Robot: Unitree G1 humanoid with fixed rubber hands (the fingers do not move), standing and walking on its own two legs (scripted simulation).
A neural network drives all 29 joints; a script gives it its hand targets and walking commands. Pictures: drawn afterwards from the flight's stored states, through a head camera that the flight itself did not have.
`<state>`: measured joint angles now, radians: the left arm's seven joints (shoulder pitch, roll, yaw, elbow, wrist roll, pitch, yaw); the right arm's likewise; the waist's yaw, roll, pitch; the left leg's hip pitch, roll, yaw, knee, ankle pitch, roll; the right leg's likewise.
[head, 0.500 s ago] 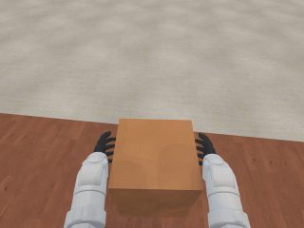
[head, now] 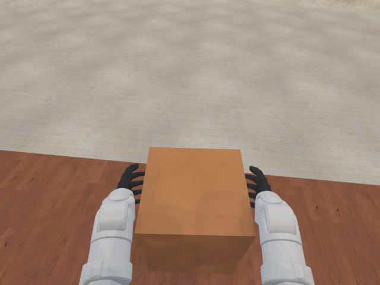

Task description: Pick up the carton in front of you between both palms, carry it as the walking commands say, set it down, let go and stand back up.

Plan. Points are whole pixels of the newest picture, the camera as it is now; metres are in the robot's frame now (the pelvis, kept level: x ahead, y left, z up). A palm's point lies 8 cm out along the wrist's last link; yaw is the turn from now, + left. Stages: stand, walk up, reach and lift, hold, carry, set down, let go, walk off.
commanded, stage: hold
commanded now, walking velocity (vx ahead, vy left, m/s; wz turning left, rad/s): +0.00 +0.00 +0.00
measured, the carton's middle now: (192, 213) +0.29 +0.00 -0.03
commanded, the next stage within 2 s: carry in 0.20 s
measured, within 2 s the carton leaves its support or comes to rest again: neither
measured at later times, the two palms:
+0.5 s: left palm (122, 172) +0.34 +0.16 +0.07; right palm (254, 175) +0.33 -0.14 +0.07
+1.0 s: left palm (144, 107) +0.59 +0.15 +0.08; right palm (242, 112) +0.57 -0.15 +0.08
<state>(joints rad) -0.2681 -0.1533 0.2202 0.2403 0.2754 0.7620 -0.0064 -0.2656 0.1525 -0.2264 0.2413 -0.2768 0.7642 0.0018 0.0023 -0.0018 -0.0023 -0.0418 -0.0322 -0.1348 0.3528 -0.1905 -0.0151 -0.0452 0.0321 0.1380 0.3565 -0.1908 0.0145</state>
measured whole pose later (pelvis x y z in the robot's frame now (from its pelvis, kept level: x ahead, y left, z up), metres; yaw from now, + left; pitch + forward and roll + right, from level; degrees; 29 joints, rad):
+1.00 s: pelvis +0.31 +0.01 -0.01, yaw -1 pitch +5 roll -2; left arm -0.18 -0.14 0.12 -0.35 0.10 1.22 0.09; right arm -0.18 0.14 -0.12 -0.36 -0.11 1.23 -0.10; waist -0.03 0.04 -0.11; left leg 0.02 0.05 0.16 0.31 -0.41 -0.01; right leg -0.58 -0.04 -0.18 0.65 -0.22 -0.02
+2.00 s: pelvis +0.77 +0.00 -0.02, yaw +0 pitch +5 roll +0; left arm -0.73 -0.01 0.25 0.09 0.07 1.19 0.12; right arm -0.74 0.02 -0.25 0.09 -0.06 1.20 -0.14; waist 0.01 0.00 0.04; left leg -0.46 0.01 0.19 0.62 -0.24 0.10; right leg -0.34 -0.01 -0.07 0.66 -0.38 -0.03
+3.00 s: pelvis +0.75 -0.01 -0.01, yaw +0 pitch +1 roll +0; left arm -0.70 0.01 0.20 0.26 0.06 1.22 0.12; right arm -0.70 -0.01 -0.21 0.27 -0.06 1.23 -0.12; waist 0.00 -0.01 -0.07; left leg -0.35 0.03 0.19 0.53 -0.20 0.06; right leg -0.22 0.01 -0.09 0.55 -0.35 -0.05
